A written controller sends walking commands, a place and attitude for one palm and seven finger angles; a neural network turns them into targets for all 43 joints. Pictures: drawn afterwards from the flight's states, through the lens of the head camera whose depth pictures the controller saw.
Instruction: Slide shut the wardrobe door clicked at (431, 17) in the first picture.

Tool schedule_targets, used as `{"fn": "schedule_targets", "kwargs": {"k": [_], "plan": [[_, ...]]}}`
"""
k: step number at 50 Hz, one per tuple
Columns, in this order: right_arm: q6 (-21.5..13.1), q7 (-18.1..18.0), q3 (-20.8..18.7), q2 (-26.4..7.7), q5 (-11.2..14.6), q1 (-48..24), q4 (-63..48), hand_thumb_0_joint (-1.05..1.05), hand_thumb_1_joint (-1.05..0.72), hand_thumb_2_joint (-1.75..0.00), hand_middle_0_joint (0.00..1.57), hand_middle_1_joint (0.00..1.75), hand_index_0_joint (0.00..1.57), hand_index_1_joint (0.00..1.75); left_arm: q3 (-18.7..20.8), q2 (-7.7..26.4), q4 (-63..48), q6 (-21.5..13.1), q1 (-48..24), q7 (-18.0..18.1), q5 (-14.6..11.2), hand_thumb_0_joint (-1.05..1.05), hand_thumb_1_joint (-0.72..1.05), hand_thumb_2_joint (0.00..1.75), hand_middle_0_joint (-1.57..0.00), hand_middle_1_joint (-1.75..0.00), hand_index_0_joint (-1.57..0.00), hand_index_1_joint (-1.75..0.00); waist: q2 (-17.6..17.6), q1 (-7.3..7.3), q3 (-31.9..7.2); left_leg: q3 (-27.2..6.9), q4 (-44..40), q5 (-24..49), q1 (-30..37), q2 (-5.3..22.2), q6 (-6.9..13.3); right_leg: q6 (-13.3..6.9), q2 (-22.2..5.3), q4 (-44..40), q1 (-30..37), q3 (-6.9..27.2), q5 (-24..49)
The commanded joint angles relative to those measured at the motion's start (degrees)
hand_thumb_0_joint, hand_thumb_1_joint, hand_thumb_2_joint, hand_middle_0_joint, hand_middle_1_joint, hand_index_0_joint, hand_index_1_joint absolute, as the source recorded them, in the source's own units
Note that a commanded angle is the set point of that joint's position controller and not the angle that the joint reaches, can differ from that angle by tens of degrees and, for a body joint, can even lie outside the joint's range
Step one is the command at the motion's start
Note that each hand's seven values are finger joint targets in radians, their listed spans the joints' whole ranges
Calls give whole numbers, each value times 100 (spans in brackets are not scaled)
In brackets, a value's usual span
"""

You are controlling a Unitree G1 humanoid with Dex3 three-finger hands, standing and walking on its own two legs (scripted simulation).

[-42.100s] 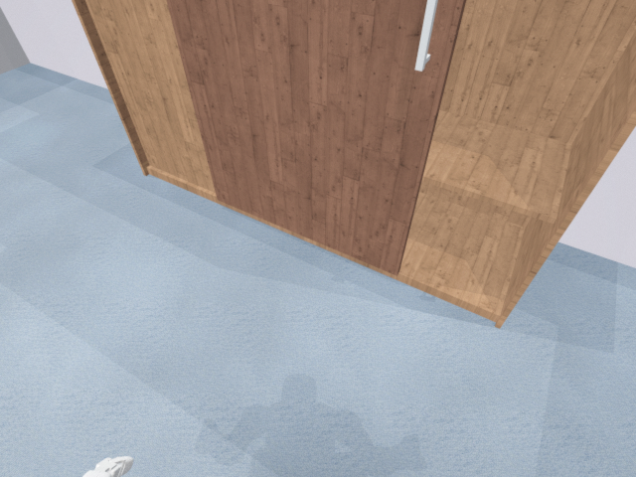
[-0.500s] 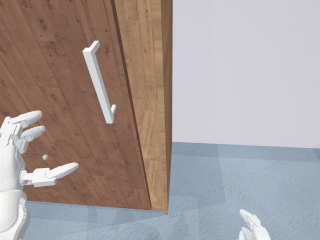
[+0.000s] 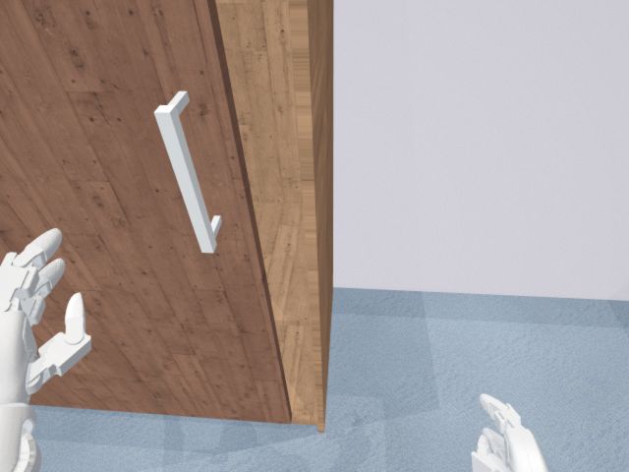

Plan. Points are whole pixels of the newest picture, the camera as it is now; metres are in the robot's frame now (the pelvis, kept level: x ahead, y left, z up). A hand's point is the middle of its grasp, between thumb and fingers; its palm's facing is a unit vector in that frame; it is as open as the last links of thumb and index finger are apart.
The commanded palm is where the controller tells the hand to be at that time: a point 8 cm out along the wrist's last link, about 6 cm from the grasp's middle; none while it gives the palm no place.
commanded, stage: draw the hand back to the body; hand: left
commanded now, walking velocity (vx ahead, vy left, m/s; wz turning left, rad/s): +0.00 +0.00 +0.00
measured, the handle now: (195, 179) +0.40 +0.21 +0.19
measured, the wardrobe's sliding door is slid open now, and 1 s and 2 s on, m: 0.08 0.08 0.08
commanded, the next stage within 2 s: step back with the hand held close in 0.26 s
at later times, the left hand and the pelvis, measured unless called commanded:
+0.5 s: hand (87, 341) +0.18 +0.25 +0.15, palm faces +0.44 -0.79 -0.42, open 7.4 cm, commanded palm +0.13 +0.28 +0.17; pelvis -0.02 -0.01 +0.00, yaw -2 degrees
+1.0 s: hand (6, 382) +0.14 +0.32 +0.13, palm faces +0.38 -0.77 -0.51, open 7.4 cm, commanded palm +0.09 +0.35 +0.17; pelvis -0.07 +0.06 -0.02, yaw -4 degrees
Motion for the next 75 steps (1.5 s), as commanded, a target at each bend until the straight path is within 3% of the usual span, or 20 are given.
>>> {"fn": "schedule_targets", "kwargs": {"k": [1,12,19,20,21,23,26,30,34,41,45,51,56,62,65,71,72,73,74,75], "plan": [[-310,-52,-154,-563,0,-705,-846,0,-90,-90,20,30,20,30,670,1145,-1198,-397,-838,155,10,0,90,90,-20,-30,-20,-30,197,-95,-208,-636,-223,851,0,314,-196,328,-616,-475,-326,950,406],[-307,-47,-194,-538,-12,-830,-798,0,-90,-90,20,30,20,30,739,1157,-955,-440,-584,176,-44,0,90,90,-20,-30,-20,-30,-238,-38,-109,-584,-149,474,-192,277,-152,349,-760,-647,-312,1170,-152],[-339,-52,-222,-551,-2,-879,-761,0,-90,-90,20,30,20,30,812,1260,-1056,-498,-710,200,-41,0,90,90,-20,-30,-20,-30,-109,-30,-161,-580,-83,426,-171,254,-153,344,-801,-679,-333,1272,-275],[-272,-25,-59,-513,166,-669,-1170,0,-90,-90,20,30,20,30,1524,2066,-1585,-737,-1417,225,62,0,90,90,-20,-30,-20,-30,36,-214,223,-706,133,-135,-466,325,-58,588,-1043,-936,-1232,1832,-141],[-158,-63,-111,-501,60,-578,-924,0,-90,-90,20,30,20,30,1057,1337,-858,-695,-471,155,87,0,90,90,-20,-30,-20,-30,-690,-298,159,-802,529,-134,-526,355,-22,580,-1299,-1005,-1686,1881,-35],[-34,-6,-146,-496,104,-497,-1038,0,-90,-90,20,30,20,30,797,1086,-813,-634,-252,134,170,0,90,90,-20,-30,-20,-30,-1030,-312,-200,-717,1094,-258,-596,304,-24,617,-1613,-973,-1791,2079,96],[-44,-36,-160,-551,134,-331,-1085,0,-90,-90,20,30,20,30,734,1166,-1223,-756,-227,201,225,0,90,90,-20,-30,-20,-30,-380,-352,-871,-776,1182,-350,-1106,307,-78,365,-1900,-392,-1047,2099,948],[17,-114,-185,-628,106,-327,-1148,0,-90,-90,20,30,20,30,1016,1548,-1806,-754,-174,361,299,0,90,90,-20,-30,-20,-30,228,-361,-1171,-736,799,379,-1068,311,-79,512,-1673,46,-822,1807,1243],[228,-166,-267,-558,117,-328,-1373,0,-90,-90,20,30,20,30,1587,1768,-1939,-717,628,422,238,0,90,90,-20,-30,-20,-30,-417,-363,-1579,-800,856,1108,-1372,371,-122,475,-1521,574,-229,1451,2191],[365,-258,-280,-662,113,-394,-1414,0,-90,-90,20,30,20,30,1516,1468,-1538,-605,1166,396,208,0,90,90,-20,-30,-20,-30,-178,-347,-1201,-1392,350,1119,-1934,786,10,427,-1029,1013,-630,1194,1231],[256,-323,-244,-827,72,-382,-1389,0,-90,-90,20,30,20,30,1282,1362,-1627,-576,745,374,315,0,90,90,-20,-30,-20,-30,49,-294,-888,-1727,-147,107,-2712,1040,203,517,-722,1439,-527,1079,390],[65,-379,-260,-879,-97,-310,-1304,0,-90,-90,20,30,20,30,1187,1315,-1885,-667,-639,369,661,0,90,90,-20,-30,-20,-30,316,-310,-353,-2487,-1313,-2640,-4370,1572,606,665,-315,3105,163,950,-492],[-134,-265,-229,-688,-189,-250,-1131,0,-90,-90,20,30,20,30,1133,1210,-1882,-828,-774,336,609,0,90,90,-20,-30,-20,-30,169,-340,-278,-2470,-1151,-1377,-2996,1444,483,598,-288,2623,-727,896,-1271],[-314,-30,-196,-600,-121,-211,-865,0,-90,-90,20,30,20,30,1082,1252,-2322,-914,-20,279,339,0,90,90,-20,-30,-20,-30,646,-263,-2013,-1884,131,4736,819,1242,-227,557,-287,908,-1844,809,-1424],[-248,65,-235,-583,-80,-267,-933,0,-90,-90,20,30,20,30,1358,1445,-2359,-838,644,213,218,0,90,90,-20,-30,-20,-30,503,-221,-2721,-1655,446,5633,1567,1220,-199,600,-222,859,-1898,782,-1330],[-14,74,-218,-501,-37,-654,-1297,0,-90,-90,20,30,20,30,2177,2010,-2856,-677,1491,152,-136,0,90,90,-20,-30,-20,-30,280,-151,-2778,-1289,162,3447,206,1089,-229,538,-349,401,-966,598,-666],[49,53,-215,-473,10,-681,-1304,0,-90,-90,20,30,20,30,2202,1998,-2780,-687,1489,157,-176,0,90,90,-20,-30,-20,-30,-108,-176,-2549,-935,520,2334,-194,791,-284,443,-715,116,-998,752,208],[82,2,-211,-385,150,-623,-1287,0,-90,-90,20,30,20,30,2118,1947,-2551,-658,1529,192,-232,0,90,90,-20,-30,-20,-30,-1247,-275,-2170,-503,1314,371,-548,270,-444,258,-1510,-109,-1429,1154,879],[68,-60,-273,-436,229,-693,-1286,0,-90,-90,20,30,20,30,2118,1971,-2473,-671,1501,235,-261,0,90,90,-20,-30,-20,-30,-1817,-228,-1659,-491,2648,-865,-1075,-124,-566,-95,-2281,-318,-2143,1716,672],[41,-107,-346,-533,204,-738,-1177,0,-90,-90,20,30,20,30,2197,2054,-2190,-636,1491,296,-214,0,90,90,-20,-30,-20,-30,-1828,-185,-1152,-767,4029,-1633,-1816,-235,-613,-396,-2666,-415,-2663,2004,435]]}}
